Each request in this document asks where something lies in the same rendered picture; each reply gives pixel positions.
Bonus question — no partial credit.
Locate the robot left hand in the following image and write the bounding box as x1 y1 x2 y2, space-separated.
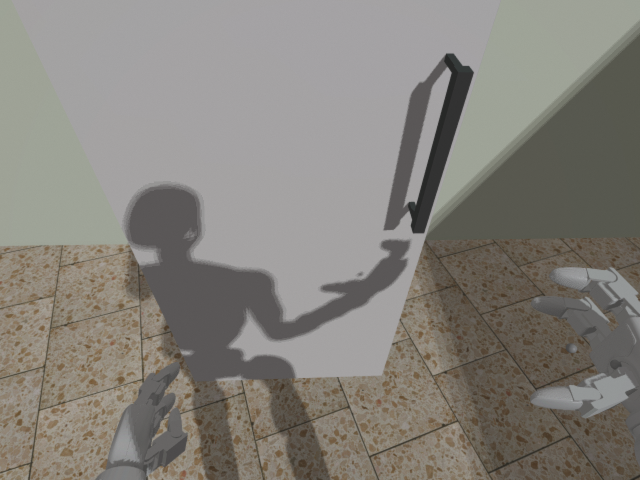
106 362 188 477

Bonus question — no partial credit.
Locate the handle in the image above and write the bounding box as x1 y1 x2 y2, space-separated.
408 53 474 233

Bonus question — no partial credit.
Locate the robot right hand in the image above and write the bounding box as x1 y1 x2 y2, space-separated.
530 267 640 419

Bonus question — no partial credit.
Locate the fridge door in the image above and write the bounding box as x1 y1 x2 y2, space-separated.
12 0 501 382

